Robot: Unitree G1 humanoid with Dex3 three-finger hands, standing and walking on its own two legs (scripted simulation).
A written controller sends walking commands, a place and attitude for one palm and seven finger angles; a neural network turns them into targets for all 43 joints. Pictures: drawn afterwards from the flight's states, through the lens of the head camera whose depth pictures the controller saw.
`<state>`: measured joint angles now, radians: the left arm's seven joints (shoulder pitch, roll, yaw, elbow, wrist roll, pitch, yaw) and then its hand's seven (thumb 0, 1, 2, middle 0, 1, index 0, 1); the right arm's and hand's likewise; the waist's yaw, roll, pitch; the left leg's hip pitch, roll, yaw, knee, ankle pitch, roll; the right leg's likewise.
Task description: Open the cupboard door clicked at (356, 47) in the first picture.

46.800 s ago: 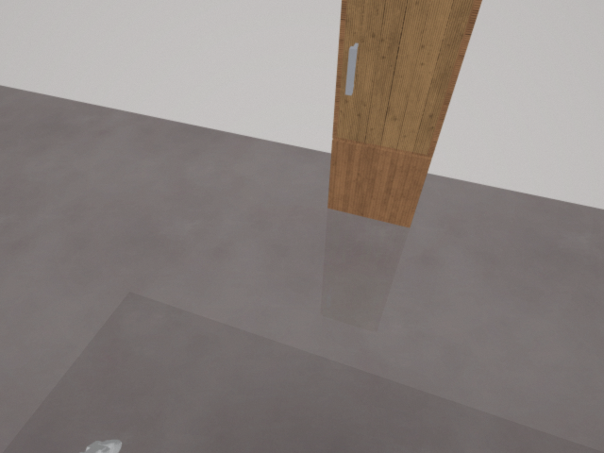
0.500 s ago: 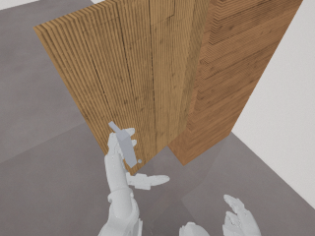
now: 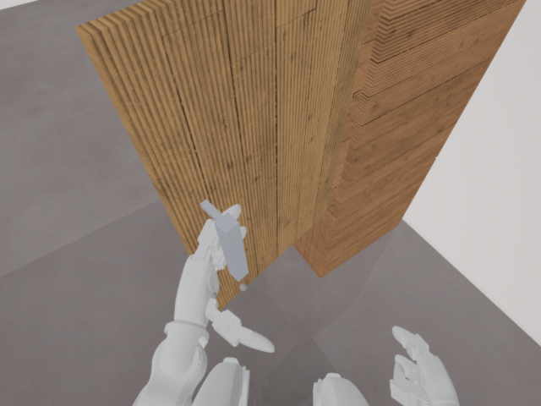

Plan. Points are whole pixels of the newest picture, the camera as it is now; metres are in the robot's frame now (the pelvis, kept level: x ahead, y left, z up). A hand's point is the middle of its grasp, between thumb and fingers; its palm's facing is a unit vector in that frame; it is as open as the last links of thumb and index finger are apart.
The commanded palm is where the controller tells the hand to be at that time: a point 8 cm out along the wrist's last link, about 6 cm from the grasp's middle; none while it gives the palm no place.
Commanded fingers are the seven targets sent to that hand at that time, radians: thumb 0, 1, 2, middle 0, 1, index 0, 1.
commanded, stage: slide the hand sideways off the handle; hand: left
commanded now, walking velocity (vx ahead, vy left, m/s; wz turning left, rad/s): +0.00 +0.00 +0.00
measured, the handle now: (224, 242) +0.34 +0.09 +0.05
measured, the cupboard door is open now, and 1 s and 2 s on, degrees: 100 100 100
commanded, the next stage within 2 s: draw the hand back to the body in 1.00 s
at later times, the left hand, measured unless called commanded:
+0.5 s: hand (226, 319) +0.23 +0.07 +0.05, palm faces -0.09 -1.00 +0.02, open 16.3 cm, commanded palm +0.21 +0.12 +0.04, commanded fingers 0.00 -0.50 0.30 -0.15 -0.30 -0.15 -0.30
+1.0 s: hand (190, 356) +0.19 +0.11 +0.05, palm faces -0.07 -1.00 -0.01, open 16.3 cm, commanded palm +0.16 +0.16 +0.04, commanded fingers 0.00 -0.50 0.30 -0.15 -0.30 -0.15 -0.30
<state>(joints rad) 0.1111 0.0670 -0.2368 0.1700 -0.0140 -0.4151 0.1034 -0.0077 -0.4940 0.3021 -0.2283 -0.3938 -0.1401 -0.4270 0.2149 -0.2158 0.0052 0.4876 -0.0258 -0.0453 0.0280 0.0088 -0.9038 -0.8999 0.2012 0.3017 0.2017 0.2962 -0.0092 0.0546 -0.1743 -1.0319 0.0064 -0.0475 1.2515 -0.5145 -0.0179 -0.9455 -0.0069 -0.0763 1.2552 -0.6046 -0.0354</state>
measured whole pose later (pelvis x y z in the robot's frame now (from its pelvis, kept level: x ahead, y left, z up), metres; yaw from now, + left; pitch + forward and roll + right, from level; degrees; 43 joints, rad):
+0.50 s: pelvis +0.02 +0.02 -0.01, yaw -1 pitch +19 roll -1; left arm 0.47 0.05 -0.29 -0.13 0.03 -0.44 0.09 -0.01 -0.50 0.30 -0.13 -0.30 -0.15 -0.31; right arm 0.22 -0.20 0.02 0.37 -0.02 0.00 0.04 0.01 -0.90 -0.90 0.20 0.30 0.20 0.30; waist 0.00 0.04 -0.19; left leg -1.07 0.00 -0.02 1.31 -0.57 0.01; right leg -0.98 -0.01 -0.05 1.30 -0.65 -0.01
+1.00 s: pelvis +0.00 +0.00 -0.02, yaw -1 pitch +18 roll -2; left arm 0.61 0.14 -0.13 -0.22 -0.10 -0.46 -0.07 -0.01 -0.49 0.30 -0.15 -0.30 -0.15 -0.30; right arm 0.24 -0.21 0.00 0.37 0.00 -0.02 -0.01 0.01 -0.90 -0.90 0.20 0.30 0.20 0.30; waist 0.01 0.04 -0.20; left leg -1.10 0.02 -0.05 1.36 -0.57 -0.02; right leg -1.01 0.01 -0.07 1.34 -0.65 -0.03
